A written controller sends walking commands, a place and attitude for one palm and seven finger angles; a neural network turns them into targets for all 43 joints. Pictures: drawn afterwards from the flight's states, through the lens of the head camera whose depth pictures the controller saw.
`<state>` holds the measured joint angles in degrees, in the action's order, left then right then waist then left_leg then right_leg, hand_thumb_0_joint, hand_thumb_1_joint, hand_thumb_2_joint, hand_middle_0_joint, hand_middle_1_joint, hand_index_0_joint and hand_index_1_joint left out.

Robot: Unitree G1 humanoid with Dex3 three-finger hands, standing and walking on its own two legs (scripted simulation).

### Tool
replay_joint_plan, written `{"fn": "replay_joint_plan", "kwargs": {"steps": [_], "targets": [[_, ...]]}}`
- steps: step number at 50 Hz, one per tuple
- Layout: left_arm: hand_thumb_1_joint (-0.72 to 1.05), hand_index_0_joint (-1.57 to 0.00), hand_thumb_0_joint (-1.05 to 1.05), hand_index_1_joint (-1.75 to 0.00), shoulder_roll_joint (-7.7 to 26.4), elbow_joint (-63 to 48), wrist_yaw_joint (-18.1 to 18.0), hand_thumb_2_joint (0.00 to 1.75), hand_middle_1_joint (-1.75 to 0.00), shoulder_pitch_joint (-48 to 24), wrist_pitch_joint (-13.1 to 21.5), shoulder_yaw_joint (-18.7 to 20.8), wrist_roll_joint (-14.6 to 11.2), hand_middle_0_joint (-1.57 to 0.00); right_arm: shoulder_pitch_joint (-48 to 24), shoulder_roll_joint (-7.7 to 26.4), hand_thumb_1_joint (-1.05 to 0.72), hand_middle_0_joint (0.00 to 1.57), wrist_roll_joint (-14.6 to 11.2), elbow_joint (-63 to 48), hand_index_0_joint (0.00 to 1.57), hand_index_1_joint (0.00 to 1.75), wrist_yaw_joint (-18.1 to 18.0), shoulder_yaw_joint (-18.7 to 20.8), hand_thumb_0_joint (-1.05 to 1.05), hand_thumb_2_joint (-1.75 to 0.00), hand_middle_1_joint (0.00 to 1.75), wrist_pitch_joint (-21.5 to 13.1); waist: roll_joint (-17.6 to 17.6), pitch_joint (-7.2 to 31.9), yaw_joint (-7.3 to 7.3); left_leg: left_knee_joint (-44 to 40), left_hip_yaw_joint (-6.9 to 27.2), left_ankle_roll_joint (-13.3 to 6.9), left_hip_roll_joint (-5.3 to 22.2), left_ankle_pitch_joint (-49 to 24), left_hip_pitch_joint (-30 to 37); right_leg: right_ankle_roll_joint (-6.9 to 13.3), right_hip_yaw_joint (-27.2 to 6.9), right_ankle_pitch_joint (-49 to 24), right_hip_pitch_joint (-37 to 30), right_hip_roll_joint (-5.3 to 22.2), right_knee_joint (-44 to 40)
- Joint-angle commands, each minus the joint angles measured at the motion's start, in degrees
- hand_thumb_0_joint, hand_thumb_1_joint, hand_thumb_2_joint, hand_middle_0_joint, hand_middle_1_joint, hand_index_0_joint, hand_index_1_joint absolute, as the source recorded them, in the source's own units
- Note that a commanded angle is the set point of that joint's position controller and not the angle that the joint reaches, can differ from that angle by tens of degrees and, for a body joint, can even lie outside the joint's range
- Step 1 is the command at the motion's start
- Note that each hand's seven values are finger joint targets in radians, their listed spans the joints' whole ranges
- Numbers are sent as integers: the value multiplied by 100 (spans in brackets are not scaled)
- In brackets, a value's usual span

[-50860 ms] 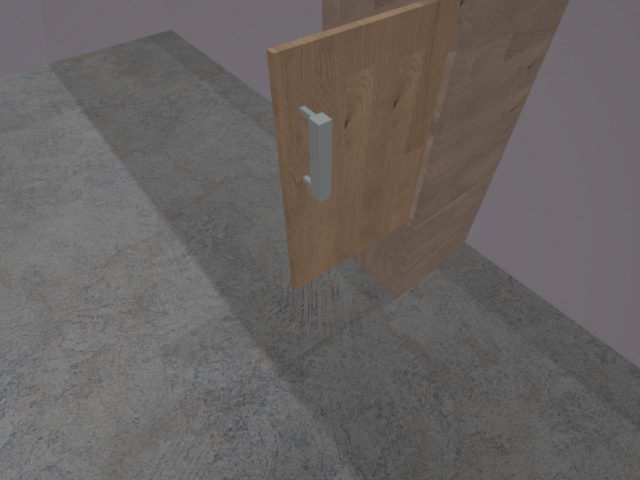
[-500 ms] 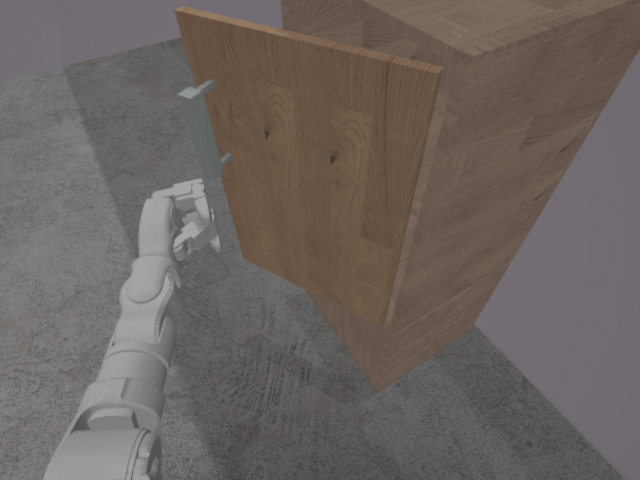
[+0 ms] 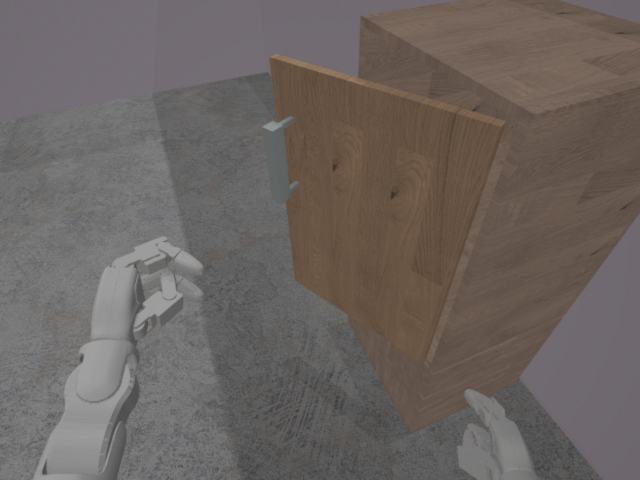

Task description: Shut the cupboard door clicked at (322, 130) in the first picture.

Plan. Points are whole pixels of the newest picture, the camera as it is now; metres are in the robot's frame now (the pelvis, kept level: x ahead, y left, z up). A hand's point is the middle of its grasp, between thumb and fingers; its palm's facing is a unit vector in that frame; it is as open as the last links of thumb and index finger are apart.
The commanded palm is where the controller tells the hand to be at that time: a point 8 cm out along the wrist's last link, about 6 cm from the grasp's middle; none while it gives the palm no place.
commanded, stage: draw the hand back to the body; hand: left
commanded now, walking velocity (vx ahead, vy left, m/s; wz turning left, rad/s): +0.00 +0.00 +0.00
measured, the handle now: (285, 160) +0.65 +0.13 +0.07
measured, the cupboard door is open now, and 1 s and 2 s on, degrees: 28 28 28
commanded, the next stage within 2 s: step back with the hand held close in 0.76 s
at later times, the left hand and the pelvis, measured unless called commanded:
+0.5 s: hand (51, 349) +0.19 +0.28 +0.16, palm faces +0.47 -0.78 -0.42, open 6.9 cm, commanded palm +0.15 +0.31 +0.17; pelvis +0.01 +0.01 +0.00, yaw +1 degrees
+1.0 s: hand (61, 340) +0.20 +0.27 +0.16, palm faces +0.44 -0.79 -0.43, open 7.4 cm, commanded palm +0.14 +0.30 +0.17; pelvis +0.00 +0.00 +0.00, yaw +0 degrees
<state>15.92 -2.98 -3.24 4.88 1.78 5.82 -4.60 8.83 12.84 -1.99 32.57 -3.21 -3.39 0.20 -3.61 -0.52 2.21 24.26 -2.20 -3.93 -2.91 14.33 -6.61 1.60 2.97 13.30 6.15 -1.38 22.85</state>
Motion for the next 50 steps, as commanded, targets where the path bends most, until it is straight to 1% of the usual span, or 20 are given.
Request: {"fn": "replay_joint_plan", "kwargs": {"steps": [1, 3, 5, 7, 10, 12, 15, 19, 21, 23, 28, 32, 34, 37, 42, 44, 45, 46, 48, 50], "targets": [[90, -69, 0, -84, 929, -1889, -146, 90, -84, -898, 392, 659, -11, -69, -536, 634, -90, 20, 50, -800, 20, 30, -40, 257, 0, -90, 30, -211, 32, 857, -75, -512, 476, 302, 392, -1470, 404, 44, -210, -1148, -226, 82, -337], [90, -64, 0, -78, 994, -2103, -159, 90, -78, -437, 395, 808, -13, -64, -544, 628, -90, 20, 73, -817, 20, 30, -25, 276, 0, -90, 30, -226, -9, 851, -32, -485, 477, 318, 394, -1728, 414, 43, -202, -1280, -324, 97, -326], [90, -58, 0, -72, 1041, -2101, -172, 90, -72, -46, 375, 967, -18, -58, -561, 626, -90, 20, 78, -799, 20, 30, -14, 297, 0, -90, 30, -207, 194, 685, -8, -489, 462, 324, 405, -1675, 315, 26, -188, -1245, -280, 92, -350], [90, -53, 0, -66, 1193, -2242, -181, 90, -66, 237, 394, 1171, -13, -53, -585, 649, -90, 20, 86, -783, 20, 30, -16, 321, 0, -90, 30, -222, 227, 592, 25, -482, 457, 322, 399, -1701, 256, 25, -187, -1252, -284, 92, -378], [90, -45, 0, -57, 1281, -2544, -213, 90, -57, 574, 438, 1413, -26, -45, -576, 620, -90, 20, 84, -779, 20, 30, -18, 355, 0, -90, 30, -258, 60, 625, 47, -464, 451, 337, 403, -1685, 253, 10, -178, -1197, -296, 113, -347], [90, -39, 0, -51, 1508, -2706, -238, 90, -51, 903, 479, 1704, -25, -39, -584, 650, -90, 20, 84, -755, 20, 30, -15, 385, 0, -90, 30, -316, 43, 629, 99, -439, 437, 325, 393, -1636, 165, 8, -196, -1167, -331, 114, -372], [90, -31, 0, -42, 1519, -2983, -275, 90, -42, 1379, 544, 1888, -50, -31, -550, 611, -90, 20, 72, -751, 20, 30, -13, 416, 0, -90, 30, -411, -85, 675, 117, -392, 421, 337, 400, -1745, 162, -2, -183, -1212, -345, 132, -316], [90, -20, 0, -30, 1645, -3118, -311, 90, -30, 1886, 587, 2211, -70, -20, -511, 619, -90, 20, 46, -716, 20, 30, -9, 453, 0, -90, 30, -501, -41, 429, 130, -406, 440, 377, 423, -1675, 14, -8, -167, -1111, -231, 120, -328], [90, -20, 0, -30, 1405, -3093, -310, 90, -30, 1659, 604, 1923, -15, -20, -491, 654, -90, 20, 54, -659, 20, 30, -3, 467, 0, -90, 30, -555, -173, 264, 48, -443, 455, 371, 435, -1459, 41, -14, -168, -882, -5, 119, -347], [90, -20, 0, -30, 1345, -3031, -336, 90, -30, 1461, 610, 1809, 11, -20, -450, 698, -90, 20, 59, -620, 20, 30, -25, 485, 0, -90, 30, -621, -78, 141, 4, -500, 502, 343, 447, -1168, 31, -19, -166, -639, 107, 130, -372], [90, -20, 0, -30, 1424, -2965, -365, 90, -30, 1458, 638, 1892, 2, -20, -464, 675, -90, 20, 74, -618, 20, 30, -62, 483, 0, -90, 30, -660, 245, 280, 60, -497, 463, 276, 394, -999, 12, -11, -188, -576, -8, 149, -390], [90, -20, 0, -30, 1634, -3043, -384, 90, -30, 1534, 644, 2108, 8, -20, -483, 671, -90, 20, 101, -575, 20, 30, -57, 450, 0, -90, 30, -690, -137, 402, 134, -459, 444, 305, 367, -1217, -28, 13, -211, -800, -194, 153, -376], [90, -20, 0, -30, 1561, -3150, -373, 90, -30, 1527, 640, 2044, 4, -20, -500, 634, -90, 20, 95, -606, 20, 30, -49, 438, 0, -90, 30, -689, -236, 411, 122, -437, 415, 312, 372, -1308, 16, 15, -226, -874, -193, 151, -369], [90, -20, 0, -30, 1594, -2955, -362, 90, -30, 1696, 596, 2144, -17, -20, -501, 638, -90, 20, 110, -595, 20, 30, -39, 436, 0, -90, 30, -676, -27, 300, 152, -455, 413, 315, 384, -1327, -61, 12, -200, -902, -199, 140, -403], [90, -20, 0, -30, 1519, -2869, -325, 90, -30, 1764, 583, 2090, -38, -20, -525, 630, -90, 20, 93, -624, 20, 30, -31, 451, 0, -90, 30, -628, 68, 234, 136, -462, 372, 282, 386, -1220, -62, -4, -229, -825, -137, 149, -453], [90, -20, 0, -30, 1513, -3012, -330, 90, -30, 1650, 609, 2053, -31, -20, -526, 624, -90, 20, 94, -636, 20, 30, -33, 453, 0, -90, 30, -635, -69, 330, 122, -451, 368, 278, 381, -1214, -8, -6, -236, -816, -145, 161, -425], [90, -20, 0, -30, 2246, -3448, -386, 90, -30, 1029, 859, 2781, -4, -20, -517, 792, -90, 20, 53, -851, 20, 30, -38, 520, 0, -90, 30, -519, -77, 163, -46, -205, 565, 67, 543, -693, -548, 12, -854, -1062, 94, 503, -562], [90, -20, 0, -30, 1794, -2919, -350, 90, -30, 1652, 886, 2426, -26, -20, -451, 725, -90, 20, 85, -717, 20, 30, -68, 522, 0, -90, 30, -446, 192, 215, -98, -43, 603, 66, 526, -615, -474, 80, -961, -1005, 268, 707, -608], [90, -20, 0, -30, 1583, -2840, -320, 90, -30, 1933, 951, 2199, 5, -20, -448, 735, -90, 20, 96, -726, 20, 30, -51, 551, 0, -90, 30, -345, 358, 363, -130, 136, 578, 100, 540, -723, -451, 103, -1012, -1099, 420, 850, -560], [90, -20, 0, -30, 1584, -2862, -344, 90, -30, 2104, 999, 2178, 11, -20, -417, 769, -90, 20, 87, -749, 20, 30, -56, 595, 0, -90, 30, -263, 245, 560, -153, 165, 565, 105, 587, -912, -449, 91, -993, -1289, 450, 868, -389]]}}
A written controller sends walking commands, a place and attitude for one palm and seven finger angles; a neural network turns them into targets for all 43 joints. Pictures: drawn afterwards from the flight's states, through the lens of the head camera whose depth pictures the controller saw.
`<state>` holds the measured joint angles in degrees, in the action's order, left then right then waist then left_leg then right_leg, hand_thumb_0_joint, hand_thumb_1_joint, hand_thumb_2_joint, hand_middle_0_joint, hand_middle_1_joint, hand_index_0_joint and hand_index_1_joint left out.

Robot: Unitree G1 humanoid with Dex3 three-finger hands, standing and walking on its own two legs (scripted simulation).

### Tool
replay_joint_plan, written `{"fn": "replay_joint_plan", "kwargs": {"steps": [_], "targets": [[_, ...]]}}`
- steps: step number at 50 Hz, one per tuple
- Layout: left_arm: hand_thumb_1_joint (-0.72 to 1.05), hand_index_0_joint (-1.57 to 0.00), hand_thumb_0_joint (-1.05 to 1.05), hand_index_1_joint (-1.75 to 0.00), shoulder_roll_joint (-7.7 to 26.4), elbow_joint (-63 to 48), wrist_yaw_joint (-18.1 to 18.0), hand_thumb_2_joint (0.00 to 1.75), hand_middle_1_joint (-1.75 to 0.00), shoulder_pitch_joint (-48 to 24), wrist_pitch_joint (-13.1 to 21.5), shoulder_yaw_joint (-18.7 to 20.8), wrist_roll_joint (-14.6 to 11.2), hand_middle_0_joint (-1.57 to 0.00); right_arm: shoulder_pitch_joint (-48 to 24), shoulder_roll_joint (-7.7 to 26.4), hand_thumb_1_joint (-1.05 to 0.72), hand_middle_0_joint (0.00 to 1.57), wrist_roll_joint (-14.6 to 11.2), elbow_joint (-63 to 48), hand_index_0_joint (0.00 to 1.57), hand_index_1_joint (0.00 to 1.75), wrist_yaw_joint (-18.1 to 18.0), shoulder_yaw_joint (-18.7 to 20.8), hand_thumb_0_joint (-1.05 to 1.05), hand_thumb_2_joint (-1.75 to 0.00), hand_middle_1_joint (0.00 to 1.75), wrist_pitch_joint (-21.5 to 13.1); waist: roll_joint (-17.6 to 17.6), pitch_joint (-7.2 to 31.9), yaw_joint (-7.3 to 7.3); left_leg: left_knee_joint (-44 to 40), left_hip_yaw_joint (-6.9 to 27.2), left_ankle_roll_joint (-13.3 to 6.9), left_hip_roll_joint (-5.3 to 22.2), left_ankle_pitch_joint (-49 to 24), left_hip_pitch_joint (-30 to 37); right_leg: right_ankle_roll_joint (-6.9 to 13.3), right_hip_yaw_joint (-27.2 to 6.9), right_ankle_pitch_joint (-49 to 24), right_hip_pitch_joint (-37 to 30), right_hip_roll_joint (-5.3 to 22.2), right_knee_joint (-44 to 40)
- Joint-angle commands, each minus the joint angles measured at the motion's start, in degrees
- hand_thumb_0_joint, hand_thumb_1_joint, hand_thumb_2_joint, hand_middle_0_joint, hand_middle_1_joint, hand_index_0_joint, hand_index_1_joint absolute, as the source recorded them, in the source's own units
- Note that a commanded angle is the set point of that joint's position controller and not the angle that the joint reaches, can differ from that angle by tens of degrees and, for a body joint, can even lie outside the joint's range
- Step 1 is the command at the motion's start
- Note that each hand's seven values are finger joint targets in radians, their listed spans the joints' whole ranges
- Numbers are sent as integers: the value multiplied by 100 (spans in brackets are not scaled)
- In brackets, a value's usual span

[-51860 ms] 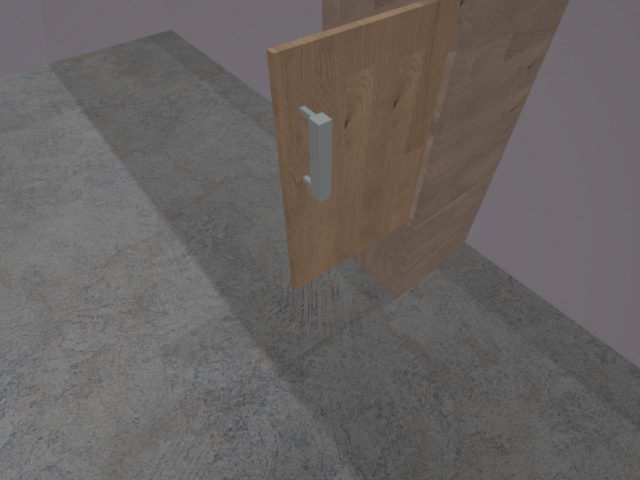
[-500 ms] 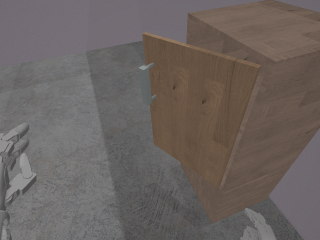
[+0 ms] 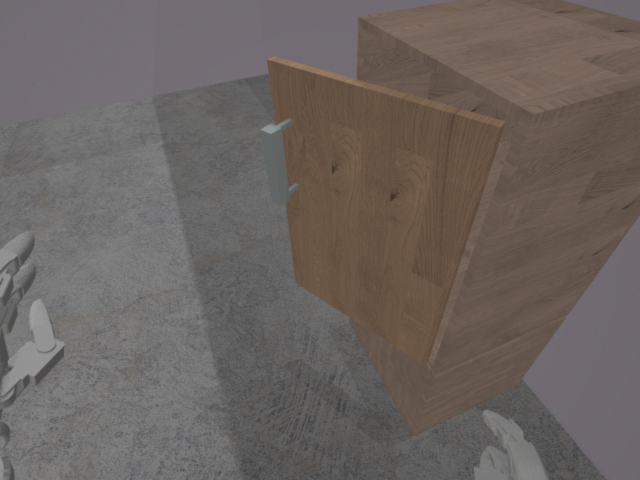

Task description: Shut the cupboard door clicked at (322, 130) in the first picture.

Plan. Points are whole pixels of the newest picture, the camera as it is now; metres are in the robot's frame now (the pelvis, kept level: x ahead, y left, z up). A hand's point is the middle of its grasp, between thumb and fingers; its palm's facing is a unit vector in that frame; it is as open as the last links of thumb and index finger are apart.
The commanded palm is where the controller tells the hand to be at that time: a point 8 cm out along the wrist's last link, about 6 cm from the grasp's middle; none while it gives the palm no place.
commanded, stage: step back with the hand held close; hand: left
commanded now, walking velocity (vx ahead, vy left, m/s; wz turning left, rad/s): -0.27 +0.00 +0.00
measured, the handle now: (284, 162) +0.64 +0.13 +0.07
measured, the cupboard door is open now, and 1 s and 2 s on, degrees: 28 28 28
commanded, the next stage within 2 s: stop stepping back and stand still in 1.38 s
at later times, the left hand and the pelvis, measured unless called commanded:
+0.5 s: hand (13, 391) +0.15 +0.29 +0.15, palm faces +0.39 -0.78 -0.48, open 7.4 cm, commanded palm +0.09 +0.32 +0.17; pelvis -0.05 +0.03 -0.01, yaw -1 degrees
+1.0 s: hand out of the picture +0.10 +0.28 +0.16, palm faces +0.44 -0.78 -0.45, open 7.4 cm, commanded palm +0.03 +0.32 +0.17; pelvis -0.11 +0.02 -0.03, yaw +1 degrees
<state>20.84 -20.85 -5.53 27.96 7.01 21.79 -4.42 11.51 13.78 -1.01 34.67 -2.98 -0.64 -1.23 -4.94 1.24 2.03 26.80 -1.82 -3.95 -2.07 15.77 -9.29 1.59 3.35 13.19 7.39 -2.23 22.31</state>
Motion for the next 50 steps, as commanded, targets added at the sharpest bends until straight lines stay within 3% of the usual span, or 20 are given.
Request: {"fn": "replay_joint_plan", "kwargs": {"steps": [1, 7, 9, 14, 17, 23, 27, 28, 30, 32, 34, 37, 40, 42, 43, 47, 49, 50], "targets": [[90, -20, 0, -30, 1119, -1110, -131, 90, -30, -159, 487, 596, -5, -20, -681, 690, -90, 20, -15, -987, 20, 30, -91, 338, 0, -90, 30, -81, 369, 452, -139, -119, 535, 113, 543, -1216, -193, 74, -966, -1435, 306, 918, -212], [90, -20, 0, -30, 1581, -1599, -213, 90, -30, 17, 522, 1051, 0, -20, -733, 740, -90, 20, -33, -1214, 20, 30, -203, 393, 0, -90, 30, 88, 162, 964, -95, -227, 658, 122, 774, -2467, -412, -83, -687, -2318, -145, 627, 595], [90, -20, 0, -30, 1474, -1595, -216, 90, -30, 176, 512, 998, -11, -20, -661, 726, -90, 20, -49, -1287, 20, 30, -206, 401, 0, -90, 30, 132, 228, 964, -116, -216, 695, 128, 832, -2561, -562, -90, -712, -2281, -160, 595, 737], [90, -20, 0, -30, 1410, -1563, -241, 90, -30, 307, 534, 987, 12, -20, -611, 761, -90, 20, -50, -1347, 20, 30, -210, 417, 0, -90, 30, 151, 333, 753, -140, -364, 835, 28, 906, -1369, -1331, -98, -858, -1723, -216, 589, 817], [90, -20, 0, -30, 1524, -1713, -257, 90, -30, 218, 614, 1121, 82, -20, -632, 830, -90, 20, -15, -1365, 20, 30, -221, 430, 0, -90, 30, 79, -5, 624, -117, -676, 1036, -89, 1017, -472, -1967, -152, -794, -1275, -463, 441, 1011], [90, -20, 0, -30, 1342, -1743, -262, 90, -30, -90, 776, 1043, 205, -20, -515, 818, -90, 20, -2, -1382, 20, 30, -251, 415, 0, -90, 30, -75, -15, 289, -167, -1106, 1387, -277, 1199, 1468, -3205, -185, -772, -782, -882, 291, 1515], [90, -20, 0, -30, 1433, -1882, -271, 90, -30, -376, 881, 1155, 310, -20, -455, 884, -90, 20, 48, -1324, 20, 30, -230, 443, 0, -90, 30, -196, -150, 220, -168, -1248, 1541, -352, 1295, 2279, -3624, -200, -753, -466, -974, 197, 1781], [90, -20, 0, -30, 1276, -1830, -265, 90, -30, -400, 893, 1025, 300, -20, -433, 835, -90, 20, 46, -1318, 20, 30, -233, 422, 0, -90, 30, -216, -80, 163, -184, -1255, 1580, -366, 1340, 2402, -3736, -202, -729, -379, -978, 199, 1868], [90, -20, 0, -30, 1286, -1847, -266, 90, -30, -460, 944, 1065, 339, -20, -402, 861, -90, 20, 51, -1312, 20, 30, -219, 451, 0, -90, 30, -275, -120, 134, -193, -1273, 1654, -390, 1382, 2574, -3834, -207, -722, -374, -997, 121, 1968], [90, -20, 0, -30, 1422, -1853, -261, 90, -30, -411, 981, 1222, 376, -20, -384, 868, -90, 20, 76, -1252, 20, 30, -189, 456, 0, -90, 30, -326, -10, 237, -163, -1169, 1654, -391, 1362, 2489, -3820, -196, -784, -416, -1078, 121, 1934], [90, -20, 0, -30, 1263, -1912, -250, 90, -30, -398, 1037, 1095, 358, -20, -372, 841, -90, 20, 63, -1273, 20, 30, -177, 451, 0, -90, 30, -339, 45, 179, -205, -995, 1560, -357, 1251, 2476, -3844, -141, -918, -510, -945, 173, 1892], [90, -20, 0, -30, 1363, -1939, -244, 90, -30, -497, 1100, 1210, 412, -20, -377, 859, -90, 20, 102, -1199, 20, 30, -138, 461, 0, -90, 30, -365, -47, 141, -199, -937, 1567, -364, 1249, 2603, -4048, -107, -1021, -434, -948, 191, 1979], [90, -20, 0, -30, 1313, -1838, -252, 90, -30, -490, 1135, 1195, 391, -20, -366, 802, -90, 20, 96, -1170, 20, 30, -141, 466, 0, -90, 30, -370, 171, 188, -201, -686, 1473, -366, 1213, 2668, -4211, -61, -1217, -306, -919, 278, 1971], [90, -20, 0, -30, 1420, -1900, -254, 90, -30, -482, 1182, 1307, 430, -20, -334, 814, -90, 20, 108, -1139, 20, 30, -114, 497, 0, -90, 30, -386, 288, 235, -212, -423, 1400, -296, 1062, 2635, -4068, 29, -1517, -117, -699, 438, 1677], [90, -20, 0, -30, 1317, -1949, -256, 90, -30, -460, 1183, 1183, 407, -20, -359, 744, -90, 20, 92, -1164, 20, 30, -106, 468, 0, -90, 30, -374, 335, 201, -229, -202, 1283, -235, 954, 2549, -3916, 93, -1678, 64, -391, 573, 1497], [90, -20, 0, -30, 1518, -1973, -339, 90, -30, -269, 1212, 1316, 382, -20, -307, 690, -90, 20, 134, -1077, 20, 30, -44, 488, 0, -90, 30, -338, 705, 248, -266, 525, 1070, -10, 627, 1896, -3056, 345, -2223, 624, 664, 1100, 602], [90, -20, 0, -30, 1466, -2096, -366, 90, -30, -129, 1255, 1208, 328, -20, -267, 615, -90, 20, 104, -1082, 20, 30, -13, 457, 0, -90, 30, -313, 836, 420, -319, 603, 1005, 54, 548, 1434, -2467, 356, -2052, 590, 1046, 1164, 424], [90, -20, 0, -30, 1508, -2192, -386, 90, -30, -97, 1291, 1237, 321, -20, -259, 641, -90, 20, 103, -1072, 20, 30, -19, 457, 0, -90, 30, -310, 630, 498, -339, 436, 1042, 28, 599, 1435, -2356, 281, -1795, 632, 1078, 1027, 486]]}}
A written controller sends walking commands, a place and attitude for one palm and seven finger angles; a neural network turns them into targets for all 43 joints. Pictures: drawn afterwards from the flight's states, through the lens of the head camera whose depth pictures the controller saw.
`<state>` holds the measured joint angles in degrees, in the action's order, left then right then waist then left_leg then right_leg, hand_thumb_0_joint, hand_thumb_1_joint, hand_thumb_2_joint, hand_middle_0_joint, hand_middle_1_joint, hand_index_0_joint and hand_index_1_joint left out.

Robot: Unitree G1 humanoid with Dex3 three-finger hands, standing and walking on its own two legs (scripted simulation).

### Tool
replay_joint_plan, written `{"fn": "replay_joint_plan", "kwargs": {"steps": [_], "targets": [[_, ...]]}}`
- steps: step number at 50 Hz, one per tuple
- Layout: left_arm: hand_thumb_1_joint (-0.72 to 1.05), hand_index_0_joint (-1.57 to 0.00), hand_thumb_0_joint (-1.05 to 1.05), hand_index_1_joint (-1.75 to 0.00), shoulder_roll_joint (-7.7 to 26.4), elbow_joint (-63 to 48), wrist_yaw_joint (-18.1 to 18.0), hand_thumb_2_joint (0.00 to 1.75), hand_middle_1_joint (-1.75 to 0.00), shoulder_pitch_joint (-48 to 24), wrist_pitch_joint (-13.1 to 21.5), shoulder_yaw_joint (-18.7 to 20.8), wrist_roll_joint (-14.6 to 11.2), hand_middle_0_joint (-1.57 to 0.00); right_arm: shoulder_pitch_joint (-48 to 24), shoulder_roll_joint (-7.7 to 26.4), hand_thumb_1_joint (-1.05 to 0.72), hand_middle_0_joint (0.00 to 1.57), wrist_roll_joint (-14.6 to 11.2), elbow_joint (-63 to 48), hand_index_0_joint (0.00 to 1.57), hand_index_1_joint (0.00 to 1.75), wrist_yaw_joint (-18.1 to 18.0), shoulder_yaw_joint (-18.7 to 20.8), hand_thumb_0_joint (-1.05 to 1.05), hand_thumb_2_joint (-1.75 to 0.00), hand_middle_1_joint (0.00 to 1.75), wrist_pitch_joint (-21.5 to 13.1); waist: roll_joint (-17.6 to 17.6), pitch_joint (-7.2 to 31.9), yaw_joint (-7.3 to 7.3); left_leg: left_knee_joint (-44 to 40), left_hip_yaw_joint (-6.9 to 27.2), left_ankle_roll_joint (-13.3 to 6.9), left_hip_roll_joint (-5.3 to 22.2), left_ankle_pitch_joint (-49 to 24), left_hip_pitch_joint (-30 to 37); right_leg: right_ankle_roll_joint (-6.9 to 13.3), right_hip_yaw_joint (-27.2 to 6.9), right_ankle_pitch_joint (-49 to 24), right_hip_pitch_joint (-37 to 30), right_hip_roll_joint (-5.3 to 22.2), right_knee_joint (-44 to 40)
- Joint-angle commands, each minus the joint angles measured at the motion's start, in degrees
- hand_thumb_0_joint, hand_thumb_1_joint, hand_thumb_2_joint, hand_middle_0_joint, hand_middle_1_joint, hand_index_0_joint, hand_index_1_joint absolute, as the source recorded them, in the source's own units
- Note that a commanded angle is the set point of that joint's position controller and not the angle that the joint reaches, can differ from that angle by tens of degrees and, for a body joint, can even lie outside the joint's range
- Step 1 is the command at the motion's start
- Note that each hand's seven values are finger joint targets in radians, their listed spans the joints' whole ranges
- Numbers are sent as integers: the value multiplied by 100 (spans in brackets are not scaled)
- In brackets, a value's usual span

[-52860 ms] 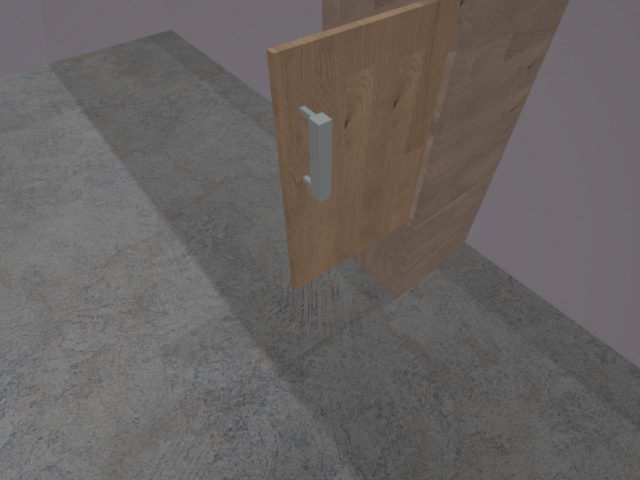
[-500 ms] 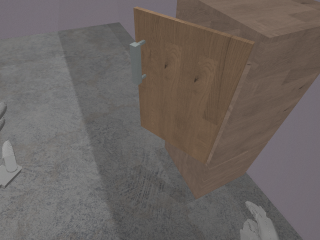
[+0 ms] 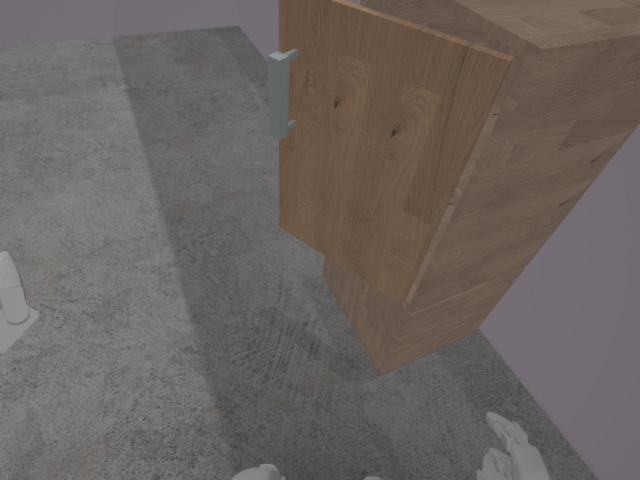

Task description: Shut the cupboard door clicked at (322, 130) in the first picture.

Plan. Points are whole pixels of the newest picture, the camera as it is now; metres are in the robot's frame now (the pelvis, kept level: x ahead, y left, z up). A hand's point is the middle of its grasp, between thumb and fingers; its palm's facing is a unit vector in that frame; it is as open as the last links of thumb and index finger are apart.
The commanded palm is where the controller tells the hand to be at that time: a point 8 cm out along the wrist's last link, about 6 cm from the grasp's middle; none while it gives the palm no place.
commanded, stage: step back with the hand held close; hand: left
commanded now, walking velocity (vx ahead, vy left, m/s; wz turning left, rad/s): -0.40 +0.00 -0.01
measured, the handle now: (285, 94) +0.75 +0.10 +0.10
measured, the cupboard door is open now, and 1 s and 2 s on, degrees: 28 28 28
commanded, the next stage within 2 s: stop stepping back and stand still in 0.38 s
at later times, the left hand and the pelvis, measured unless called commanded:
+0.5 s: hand (22, 428) +0.12 +0.22 +0.19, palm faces +0.22 -0.84 -0.50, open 7.4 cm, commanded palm +0.04 +0.28 +0.20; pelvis -0.12 -0.01 +0.01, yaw -4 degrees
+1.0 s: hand out of the picture +0.02 +0.27 +0.20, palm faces +0.37 -0.80 -0.47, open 7.4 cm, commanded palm -0.04 +0.31 +0.20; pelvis -0.19 +0.02 +0.02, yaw -1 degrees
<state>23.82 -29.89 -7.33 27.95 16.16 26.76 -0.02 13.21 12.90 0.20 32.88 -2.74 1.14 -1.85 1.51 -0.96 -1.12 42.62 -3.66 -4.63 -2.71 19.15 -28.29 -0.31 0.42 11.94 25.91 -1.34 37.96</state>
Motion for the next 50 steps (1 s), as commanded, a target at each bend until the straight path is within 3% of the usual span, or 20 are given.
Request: {"fn": "replay_joint_plan", "kwargs": {"steps": [1, 5, 7, 12, 15, 18, 23, 25, 26, 28, 30, 33, 37, 38, 39, 40, 41, 46, 48, 50], "targets": [[90, -20, 0, -30, 1251, -1265, -222, 90, -30, -13, 398, 821, -111, -20, -470, 748, -90, 20, -19, -913, 20, 30, -69, 276, 0, -90, 30, -257, -214, 701, -23, -1466, 1327, 13, 778, 1294, -599, 341, -1242, 747, -910, 685, -878], [90, -20, 0, -30, 1200, -1320, -175, 90, -30, -93, 432, 1028, -85, -20, -637, 888, -90, 20, 25, -891, 20, 30, -194, 349, 0, -90, 30, -423, -1584, 786, 93, -3338, 2481, -462, 2078, 2542, -2424, -41, -279, 241, -2858, -372, 1435], [90, -20, 0, -30, 1299, -1189, -112, 90, -30, -155, 433, 1115, -62, -20, -649, 890, -90, 20, 15, -824, 20, 30, -182, 427, 0, -90, 30, -536, -1150, 740, 115, -3444, 2527, -473, 2244, 2591, -2122, -75, -314, 869, -2656, -527, 1752], [90, -20, 0, -30, 805, -1246, -26, 90, -30, -137, 479, 357, -320, -20, -501, 660, -90, 20, 126, -345, 20, 30, -64, 292, 0, -90, 30, -812, -1295, 910, 127, -3202, 2021, 34, 1879, -153, 1098, 73, -156, 1735, -1072, -319, -623], [90, -20, 0, -30, 919, -1456, -19, 90, -30, -450, 482, 181, -339, -20, -481, 693, -90, 20, 105, -85, 20, 30, -13, 302, 0, -90, 30, -875, -1300, 1868, 238, -2421, 1555, 361, 1761, -3606, 3197, 3, -118, 1146, -809, -311, -1649], [90, -20, 0, -30, 1107, -1626, 24, 90, -30, -370, 397, 345, -358, -20, -572, 649, -90, 20, 73, -162, 20, 30, 43, 327, 0, -90, 30, -880, -1353, 2569, 243, -1936, 1053, 326, 1546, -5283, 4374, -98, 27, 881, -668, -413, -1503], [90, -20, 0, -30, 1572, -1866, 211, 90, -30, 650, 178, 1192, -702, -20, -1072, 510, -90, 20, 20, -807, 20, 30, 120, 219, 0, -90, 30, -628, -1314, 2434, 410, -2557, 721, 478, 1475, -2066, 2415, 22, 344, 1027, -1888, -353, -1816], [90, -20, 0, -30, 1680, -1815, 192, 90, -30, 878, 202, 1291, -775, -20, -883, 362, -90, 20, -126, -874, 20, 30, 68, 170, 0, -90, 30, -376, 42, 1733, 221, -832, 6, 701, 572, -469, 2282, 238, -291, 734, -648, 781, -2688], [90, -20, 0, -30, 1720, -1616, 125, 90, -30, 1043, 117, 1300, -758, -20, -893, 421, -90, 20, -189, -877, 20, 30, 1, 206, 0, -90, 30, -314, 1109, 1176, 183, 631, 219, 737, 171, -230, 2092, 563, -1324, 1409, 556, 1689, -2949], [90, -20, 0, -30, 1634, -1292, -36, 90, -30, 1139, -266, 1260, -689, -20, -749, 360, -90, 20, -51, -688, 20, 30, -129, 133, 0, -90, 30, -167, 423, 553, 63, 1731, 794, 671, 486, 125, 616, 1314, -1381, 1330, 469, 2150, -2493], [90, -20, 0, -30, 1292, -747, -195, 90, -30, -80, -426, 657, -437, -20, -746, 461, -90, 20, -43, -564, 20, 30, -198, -5, 0, -90, 30, -173, -255, -353, -89, 1058, 570, 577, 687, 79, 5, 956, -1108, 942, 51, 1860, -2481], [90, -20, 0, -30, 985, 148, -300, 90, -30, -1366, -513, -52, -210, -20, -634, 656, -90, 20, -80, -336, 20, 30, -324, 89, 0, -90, 30, -372, 420, -672, -55, -93, 195, 420, 591, -49, 529, 641, -601, 330, -329, 1526, -2230], [90, -20, 0, -30, 1164, -664, -327, 90, -30, -998, -398, -25, -152, -20, -584, 750, -90, 20, -190, -490, 20, 30, -353, 194, 0, -90, 30, -477, 138, 268, 45, -1562, 97, 162, 519, -2018, 1575, 12, -149, -2897, -1530, 944, -787], [90, -20, 0, -30, 1276, -942, -356, 90, -30, -519, -334, 220, -144, -20, -422, 679, -90, 20, -134, -553, 20, 30, -323, 146, 0, -90, 30, -443, -419, 840, 10, -1486, 422, 0, 705, -3468, 2143, -157, 254, -3137, -1487, 570, -95], [90, -20, 0, -30, 1246, -1531, -305, 90, -30, -488, -259, 213, -224, -20, -390, 602, -90, 20, -92, -611, 20, 30, -251, 109, 0, -90, 30, -454, -1144, 1170, -17, -1585, 1246, -127, 953, -4342, 2451, -156, 362, -1683, -1189, 194, 368], [90, -20, 0, -30, 1236, -1561, -233, 90, -30, -317, -219, 226, -273, -20, -562, 532, -90, 20, -45, -569, 20, 30, -179, 88, 0, -90, 30, -528, -1275, 1106, 45, -2341, 1781, -169, 1378, -3120, 1965, -114, 128, 1283, -1109, 31, 495], [90, -20, 0, -30, 1187, -1737, -244, 90, -30, -433, -187, 252, -255, -20, -582, 603, -90, 20, -44, -548, 20, 30, -142, 157, 0, -90, 30, -614, -1067, 759, 82, -2710, 2000, -191, 1513, -1529, 1388, -52, 21, 1786, -1270, -5, 369], [90, -20, 0, -30, 1262, -1084, -302, 90, -30, 452, -125, 791, -271, -20, -522, 588, -90, 20, -22, -545, 20, 30, -198, 86, 0, -90, 30, -644, -1507, 514, 32, -2899, 1006, 203, 1034, 1659, -85, 112, 238, 986, -2402, 28, -1190], [90, -20, 0, -30, 1102, -612, -275, 90, -30, 582, -206, 696, -286, -20, -464, 559, -90, 20, -33, -524, 20, 30, -190, 113, 0, -90, 30, -568, -945, 490, 42, -2453, 817, 282, 853, 1887, -238, 256, -16, 1487, -2273, 137, -1387], [90, -20, 0, -30, 978, -374, -262, 90, -30, 506, -294, 540, -297, -20, -414, 539, -90, 20, -22, -534, 20, 30, -197, 156, 0, -90, 30, -451, 76, 216, 5, -1285, 594, 378, 576, 1393, -48, 653, -1007, 2635, -1359, 632, -2042]]}}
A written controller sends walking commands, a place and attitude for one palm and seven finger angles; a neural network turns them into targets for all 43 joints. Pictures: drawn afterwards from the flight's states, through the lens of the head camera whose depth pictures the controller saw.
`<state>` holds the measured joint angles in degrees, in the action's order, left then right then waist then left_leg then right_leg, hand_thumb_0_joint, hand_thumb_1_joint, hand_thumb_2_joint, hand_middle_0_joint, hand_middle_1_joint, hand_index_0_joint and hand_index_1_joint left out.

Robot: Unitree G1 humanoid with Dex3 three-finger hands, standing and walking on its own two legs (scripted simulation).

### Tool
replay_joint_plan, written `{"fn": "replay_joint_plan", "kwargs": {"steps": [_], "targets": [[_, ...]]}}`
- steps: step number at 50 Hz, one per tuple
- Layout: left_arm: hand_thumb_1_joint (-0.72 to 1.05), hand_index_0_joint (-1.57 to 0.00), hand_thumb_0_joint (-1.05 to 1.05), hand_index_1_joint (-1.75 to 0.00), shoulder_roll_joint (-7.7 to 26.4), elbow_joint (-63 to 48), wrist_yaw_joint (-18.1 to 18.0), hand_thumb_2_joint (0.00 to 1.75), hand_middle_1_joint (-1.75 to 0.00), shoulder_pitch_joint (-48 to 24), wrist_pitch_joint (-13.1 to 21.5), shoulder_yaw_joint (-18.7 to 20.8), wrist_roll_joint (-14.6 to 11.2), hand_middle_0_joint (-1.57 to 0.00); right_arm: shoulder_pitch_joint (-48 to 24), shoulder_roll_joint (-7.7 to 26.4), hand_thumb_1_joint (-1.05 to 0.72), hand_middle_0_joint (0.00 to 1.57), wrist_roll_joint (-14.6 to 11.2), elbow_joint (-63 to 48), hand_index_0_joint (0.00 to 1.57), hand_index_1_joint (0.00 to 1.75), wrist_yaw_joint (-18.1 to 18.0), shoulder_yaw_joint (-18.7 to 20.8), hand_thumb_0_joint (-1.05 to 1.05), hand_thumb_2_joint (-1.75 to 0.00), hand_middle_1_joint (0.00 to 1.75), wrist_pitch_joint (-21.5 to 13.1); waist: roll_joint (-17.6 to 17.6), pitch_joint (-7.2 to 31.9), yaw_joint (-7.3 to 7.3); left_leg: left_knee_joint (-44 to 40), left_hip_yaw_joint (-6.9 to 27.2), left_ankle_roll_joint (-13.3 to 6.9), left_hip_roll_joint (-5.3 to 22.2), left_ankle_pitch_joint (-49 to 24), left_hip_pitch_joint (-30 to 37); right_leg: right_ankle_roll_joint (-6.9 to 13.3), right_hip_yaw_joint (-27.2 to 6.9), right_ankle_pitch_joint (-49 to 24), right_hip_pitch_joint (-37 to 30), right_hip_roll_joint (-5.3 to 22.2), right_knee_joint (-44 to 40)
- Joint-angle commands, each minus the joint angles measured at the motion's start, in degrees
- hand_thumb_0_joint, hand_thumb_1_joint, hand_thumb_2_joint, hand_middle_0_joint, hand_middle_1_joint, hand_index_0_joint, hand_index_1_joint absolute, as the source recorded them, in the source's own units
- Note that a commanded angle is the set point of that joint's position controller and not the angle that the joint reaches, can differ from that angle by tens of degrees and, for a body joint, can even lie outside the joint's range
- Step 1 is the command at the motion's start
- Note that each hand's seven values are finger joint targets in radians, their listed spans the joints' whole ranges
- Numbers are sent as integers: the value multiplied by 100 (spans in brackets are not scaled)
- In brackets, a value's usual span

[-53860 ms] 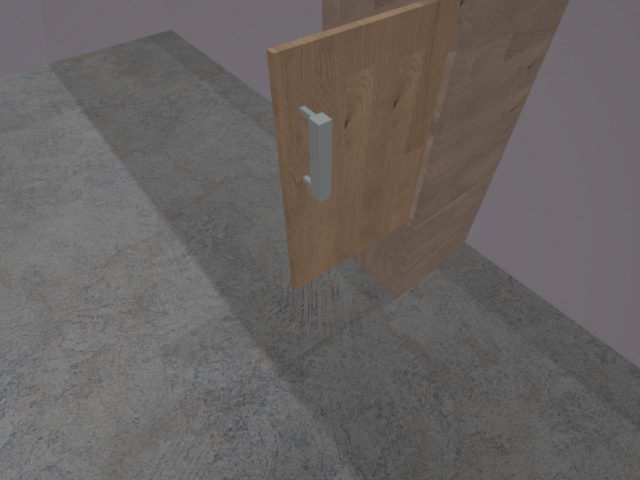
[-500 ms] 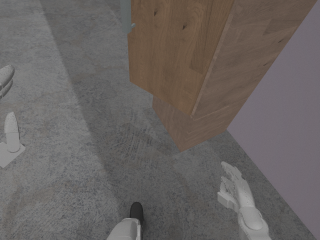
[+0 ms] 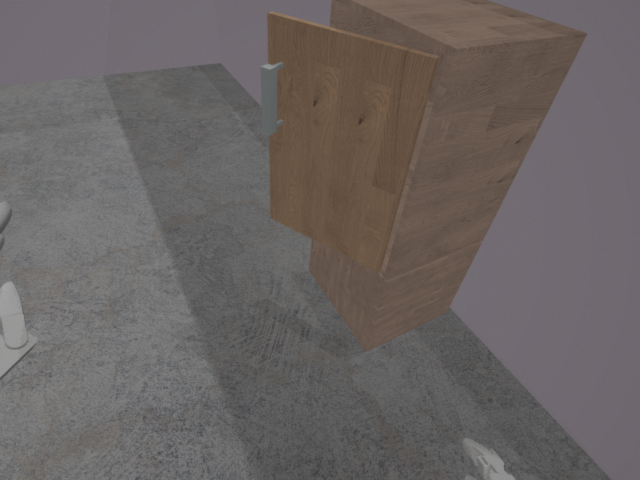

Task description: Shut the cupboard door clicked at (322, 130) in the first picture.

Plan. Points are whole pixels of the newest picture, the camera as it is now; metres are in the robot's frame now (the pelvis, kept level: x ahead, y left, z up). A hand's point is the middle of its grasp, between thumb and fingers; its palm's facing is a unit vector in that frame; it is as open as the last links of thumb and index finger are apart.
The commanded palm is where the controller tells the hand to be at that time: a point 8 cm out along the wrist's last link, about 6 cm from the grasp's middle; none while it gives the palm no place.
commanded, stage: stop stepping back and stand still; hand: left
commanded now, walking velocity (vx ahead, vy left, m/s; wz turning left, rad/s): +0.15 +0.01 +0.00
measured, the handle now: (274, 98) +0.93 +0.11 +0.08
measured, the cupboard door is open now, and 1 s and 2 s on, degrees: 28 28 28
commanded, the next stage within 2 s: let the arm hang, fingers relaxed in 0.70 s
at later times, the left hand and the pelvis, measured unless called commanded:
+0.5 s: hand out of the picture +0.21 +0.31 +0.16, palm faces +0.42 -0.79 -0.45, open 7.4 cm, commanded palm +0.16 +0.34 +0.18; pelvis +0.02 +0.04 +0.00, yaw +0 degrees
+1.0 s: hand out of the picture +0.16 +0.26 -0.10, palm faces +0.01 -0.94 -0.34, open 7.4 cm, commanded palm none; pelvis +0.00 +0.04 +0.00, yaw +1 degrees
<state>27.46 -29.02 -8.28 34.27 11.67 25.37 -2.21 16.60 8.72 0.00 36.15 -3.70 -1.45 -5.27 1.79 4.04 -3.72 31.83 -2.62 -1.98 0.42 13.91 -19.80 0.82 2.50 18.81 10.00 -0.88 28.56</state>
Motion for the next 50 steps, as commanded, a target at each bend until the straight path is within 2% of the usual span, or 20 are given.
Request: {"fn": "replay_joint_plan", "kwargs": {"steps": [1, 2, 3, 5, 7, 9, 10, 11, 12, 14, 18, 21, 29, 32, 39, 40, 41, 42, 46, 50], "targets": [[90, -20, 0, -30, 574, -445, -171, 90, -30, -255, 148, 570, -59, -20, -731, 934, -90, 20, 19, -830, 20, 30, -95, 409, 0, -90, 30, -61, 515, -417, 256, 679, 277, 132, 148, 1249, -909, 807, -2054, 2278, 506, 1116, -1544], [90, -20, 0, -30, 549, -373, -205, 90, -30, -453, 128, 496, -53, -20, -716, 970, -90, 20, 10, -752, 20, 30, -64, 390, 0, -90, 30, -56, 744, -491, 279, 1356, 181, 155, 79, 831, -1114, 1052, -2625, 2105, 433, 1526, -1799], [90, -20, 0, -30, 471, -401, -229, 90, -30, -840, 144, 285, -25, -20, -714, 967, -90, 20, -13, -724, 20, 30, -48, 371, 0, -90, 30, -77, 920, -549, 269, 1636, 248, 161, 116, 700, -1286, 1157, -2613, 1554, 259, 1733, -1716], [90, -20, 0, -30, 407, -317, -257, 90, -30, -1495, 151, 41, 44, -20, -768, 966, -90, 20, -16, -660, 20, 30, -79, 335, 0, -90, 30, -137, 694, -738, 241, 929, 310, 114, 302, 860, -616, 940, -1894, 1345, 812, 1566, -1445], [90, -20, 0, -30, 509, -547, -275, 90, -30, -2010, 148, -20, 94, -20, -866, 1019, -90, 20, -12, -639, 20, 30, -173, 334, 0, -90, 30, -179, 123, -671, 189, -35, 79, 66, 171, 467, 605, 544, -969, 1183, 1399, 994, -944], [90, -20, 0, -30, 520, -985, -263, 90, -30, -1993, 226, 17, 114, -20, -964, 1141, -90, 20, -20, -780, 20, 30, -227, 376, 0, -90, 30, -251, -1109, -530, 255, -1017, 1145, -205, 756, 755, 864, 110, -402, 469, 1379, 250, 84], [90, -20, 0, -30, 580, -1093, -247, 90, -30, -1840, 295, 135, 72, -20, -957, 1061, -90, 20, -48, -774, 20, 30, -210, 314, 0, -90, 30, -302, -1528, -363, 264, -1768, 1914, -289, 1136, 1725, 620, -59, -141, 544, 1076, 1, 548], [90, -20, 0, -30, 612, -1202, -224, 90, -30, -1811, 320, 244, 72, -20, -973, 1004, -90, 20, 2, -786, 20, 30, -199, 271, 0, -90, 30, -339, -1685, -460, 259, -2311, 2497, -351, 1361, 2342, 233, -109, -192, 524, 878, -71, 982], [90, -20, 0, -30, 838, -1371, -217, 90, -30, -1828, 365, 467, 111, -20, -1028, 954, -90, 20, 55, -761, 20, 30, -193, 260, 0, -90, 30, -402, -1597, -464, 315, -2446, 2602, -408, 1443, 2387, 62, -109, -338, 443, 767, 28, 1120], [90, -20, 0, -30, 731, -1444, -203, 90, -30, -1468, 447, 466, 107, -20, -995, 862, -90, 20, 70, -768, 20, 30, -148, 245, 0, -90, 30, -488, -1250, -288, 369, -2191, 2062, -420, 1351, 1763, 117, -104, -350, 268, 443, 105, 636], [90, -20, 0, -30, 495, -930, -150, 90, -30, -523, 377, 481, 38, -20, -858, 893, -90, 20, 18, -877, 20, 30, -57, 245, 0, -90, 30, -430, -1076, 45, 353, -1537, 913, 18, 701, 945, -224, -1, -340, -479, -519, 134, -574], [90, -20, 0, -30, 405, -488, -124, 90, -30, -328, 310, 465, -24, -20, -757, 963, -90, 20, -42, -893, 20, 30, -27, 310, 0, -90, 30, -325, -445, 126, 333, -1237, 782, 83, 607, 352, -31, 33, -550, -839, -367, 201, -630], [90, -20, 0, -30, 556, -929, -114, 90, -30, -790, 286, 348, -7, -20, -857, 971, -90, 20, -63, -907, 20, 30, -114, 280, 0, -90, 30, -270, -672, 514, 346, -978, 665, 111, 650, -1533, 725, -61, -421, -1760, -319, 210, -409], [90, -20, 0, -30, 735, -1103, -148, 90, -30, -871, 302, 496, 20, -20, -911, 982, -90, 20, -62, -898, 20, 30, -117, 294, 0, -90, 30, -273, -753, 531, 367, -976, 669, 120, 627, -1417, 713, -41, -442, -1671, -330, 226, -435], [90, -20, 0, -30, 520, -689, -138, 90, -30, -577, 292, 425, -27, -20, -910, 948, -90, 20, -90, -969, 20, 30, -97, 296, 0, -90, 30, -168, -666, 150, 348, -1103, 674, 114, 588, -689, 327, -19, -528, -1253, -209, 263, -652], [90, -20, 0, -30, -435, 3558, 655, 90, -30, -760, -575, -2031, 357, -20, -1278, 1980, -90, 20, -97, 245, 20, 30, 407, 524, 0, -90, 30, -523, -546, -495, 235, -43, 634, 81, 565, -2048, 195, 69, -234, -1984, 630, 719, -107], [90, -20, 0, -30, -465, 3684, 726, 90, -30, -900, -1084, -1886, 317, -20, -811, 1797, -90, 20, -59, 294, 20, 30, 412, 580, 0, -90, 30, -172, -670, 85, 255, -131, 509, 196, 607, -2142, 763, 130, -617, -1683, 724, 729, -307], [90, -20, 0, -30, -575, 3854, 753, 90, -30, -1098, -1129, -1977, 367, -20, -588, 1722, -90, 20, 16, 360, 20, 30, 394, 576, 0, -90, 30, -97, -345, 227, 263, -101, 590, 107, 663, -2391, 869, 142, -491, -1474, 745, 596, -153], [90, -20, 0, -30, -336, 5182, 808, 90, -30, -1725, -1105, -2117, 375, -20, -847, 1786, -90, 20, 86, 533, 20, 30, 383, 408, 0, -90, 30, 201, 797, -153, 329, -572, 981, -143, 672, -1368, 436, 162, -632, -643, 543, 550, -327], [90, -20, 0, -30, -521, 6634, 745, 90, -30, -1910, -1202, -2345, 338, -20, -775, 1475, -90, 20, 160, 953, 20, 30, 393, 258, 0, -90, 30, 447, 191, -460, 313, -1033, 981, -70, 511, -473, 468, 169, -834, -111, 552, 594, -613]]}}
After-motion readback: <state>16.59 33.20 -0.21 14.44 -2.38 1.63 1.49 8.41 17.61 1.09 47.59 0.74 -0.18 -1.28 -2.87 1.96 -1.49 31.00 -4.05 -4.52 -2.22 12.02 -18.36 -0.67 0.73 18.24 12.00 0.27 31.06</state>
